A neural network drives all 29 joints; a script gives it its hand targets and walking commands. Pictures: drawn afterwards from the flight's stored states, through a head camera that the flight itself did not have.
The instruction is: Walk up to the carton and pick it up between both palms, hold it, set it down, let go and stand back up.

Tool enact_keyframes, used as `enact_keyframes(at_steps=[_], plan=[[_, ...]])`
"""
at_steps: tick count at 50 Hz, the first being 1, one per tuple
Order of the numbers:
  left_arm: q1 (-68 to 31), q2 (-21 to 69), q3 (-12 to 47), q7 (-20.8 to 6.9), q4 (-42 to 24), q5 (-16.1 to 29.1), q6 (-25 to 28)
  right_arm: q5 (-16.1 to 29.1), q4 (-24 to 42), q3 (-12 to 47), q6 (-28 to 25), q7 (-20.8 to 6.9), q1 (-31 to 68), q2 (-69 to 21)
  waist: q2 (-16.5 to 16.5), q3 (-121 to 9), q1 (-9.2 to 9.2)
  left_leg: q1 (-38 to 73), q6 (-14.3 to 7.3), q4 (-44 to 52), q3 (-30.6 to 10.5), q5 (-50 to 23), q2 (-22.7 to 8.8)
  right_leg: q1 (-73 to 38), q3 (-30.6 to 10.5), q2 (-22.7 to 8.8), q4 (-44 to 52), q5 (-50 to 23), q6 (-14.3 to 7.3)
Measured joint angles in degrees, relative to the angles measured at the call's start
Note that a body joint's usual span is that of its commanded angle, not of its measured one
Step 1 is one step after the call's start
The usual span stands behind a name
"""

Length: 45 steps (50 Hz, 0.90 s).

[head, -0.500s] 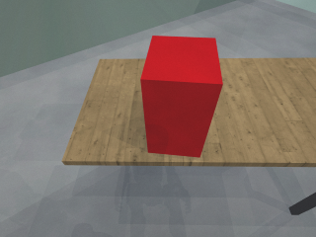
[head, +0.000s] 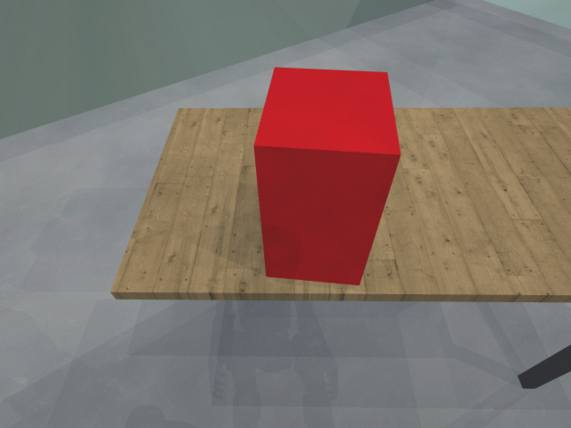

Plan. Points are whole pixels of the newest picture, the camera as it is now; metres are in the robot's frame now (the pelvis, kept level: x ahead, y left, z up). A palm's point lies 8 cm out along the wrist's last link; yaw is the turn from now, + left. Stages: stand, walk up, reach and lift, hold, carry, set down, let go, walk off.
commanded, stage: stand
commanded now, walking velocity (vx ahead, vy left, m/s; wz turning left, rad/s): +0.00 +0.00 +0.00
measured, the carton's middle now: (320, 185) +0.46 -0.03 +0.08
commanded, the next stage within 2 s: walk up in 0.34 s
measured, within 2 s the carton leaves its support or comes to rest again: neither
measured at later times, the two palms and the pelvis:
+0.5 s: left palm out of the picture -0.03 +0.20 -0.15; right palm out of the picture -0.03 -0.19 -0.15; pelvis +0.00 +0.01 +0.00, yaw +0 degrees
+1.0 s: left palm out of the picture -0.02 +0.25 -0.13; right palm out of the picture +0.02 -0.28 -0.17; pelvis -0.11 -0.01 -0.02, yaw +0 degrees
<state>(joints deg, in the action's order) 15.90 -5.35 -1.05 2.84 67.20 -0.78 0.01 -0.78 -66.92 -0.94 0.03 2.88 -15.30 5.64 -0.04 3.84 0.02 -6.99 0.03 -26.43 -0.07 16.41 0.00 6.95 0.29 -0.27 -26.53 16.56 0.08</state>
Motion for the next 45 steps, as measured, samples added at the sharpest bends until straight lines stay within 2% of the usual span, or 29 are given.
enact_keyframes(at_steps=[27, 31, 35, 36, 38, 40, 42, 43, 45], plan=[[0.7, 0.1, 0.6, 0.1, 0.8, 0.1, 0.1, 0.1, -1.0, 0.3, -0.4, -0.1, -1.1, -0.6, -0.2, -0.1, -0.06, 0.0, -0.7, 0.8, 0.4, -0.4, 0.6, 0.1, -0.4, -0.7, 0.7, -0.4, 0.7], [-2.5, -1.6, -0.3, 1.1, -2.2, -0.4, -0.1, -0.2, 1.8, -1.1, 0.3, 0.5, 2.2, 1.1, -0.3, 3.4, 0.11, -3.7, -0.9, -4.2, 0.8, 0.8, 0.8, 4.4, -0.3, -1.0, -5.2, 0.8, 0.5], [-6.4, -4.9, -1.6, 1.9, -6.7, -0.3, -1.1, 0.1, 5.8, -2.8, 1.6, 0.7, 7.3, 4.5, -0.6, 7.4, -0.04, -7.6, -1.1, -10.3, 1.8, 2.3, 0.6, 10.6, 0.1, -1.3, -15.1, 0.5, -0.8], [-7.2, -5.8, -1.9, 2.1, -7.8, -0.4, -1.7, 0.2, 6.9, -3.0, 2.1, 0.7, 8.5, 5.2, -0.8, 8.2, -0.16, -8.3, -1.1, -11.5, 2.1, 2.5, 0.6, 12.0, -0.1, -1.1, -18.5, 2.5, -1.2], [-8.7, -7.3, -2.6, 2.4, -9.8, -0.7, -2.9, -0.1, 8.7, -3.4, 3.0, 0.9, 10.3, 6.7, -0.9, 9.2, -0.43, -9.6, -0.8, -13.3, 2.3, 2.6, 0.5, 14.0, -0.6, -0.1, -25.0, 11.8, -1.1], [-9.7, -8.2, -3.0, 2.2, -11.8, -0.9, -3.3, -0.7, 10.4, -3.7, 3.9, 1.0, 11.7, 8.2, -0.6, 9.6, -0.49, -11.2, -0.5, -14.5, 2.5, 2.2, 0.6, 14.5, -1.2, 0.6, -27.3, 15.2, -1.2], [-10.1, -8.4, -3.0, 1.7, -13.9, -0.9, -2.8, -1.3, 12.2, -3.7, 4.6, 1.0, 12.7, 10.0, 0.3, 9.3, -0.17, -13.8, 0.0, -16.7, 2.4, 2.2, 0.6, 12.4, -1.2, 0.5, -20.9, 9.4, -1.7], [-10.2, -8.0, -3.0, 1.3, -14.6, -0.9, -2.2, -1.4, 13.0, -3.5, 4.9, 0.8, 13.4, 11.2, 1.8, 9.6, -0.11, -15.2, 0.0, -18.7, 1.5, 2.5, -0.1, 12.4, -0.4, 1.2, -19.5, 6.5, -2.4], [-10.0, -7.1, -2.6, 0.6, -15.7, -0.6, -1.6, -1.6, 14.4, -3.4, 5.5, 1.0, 14.4, 12.4, 4.0, 10.4, -0.54, -18.2, 0.4, -27.1, -2.6, 12.7, 1.4, 13.1, 0.9, 1.8, -20.2, 5.5, -2.9]])
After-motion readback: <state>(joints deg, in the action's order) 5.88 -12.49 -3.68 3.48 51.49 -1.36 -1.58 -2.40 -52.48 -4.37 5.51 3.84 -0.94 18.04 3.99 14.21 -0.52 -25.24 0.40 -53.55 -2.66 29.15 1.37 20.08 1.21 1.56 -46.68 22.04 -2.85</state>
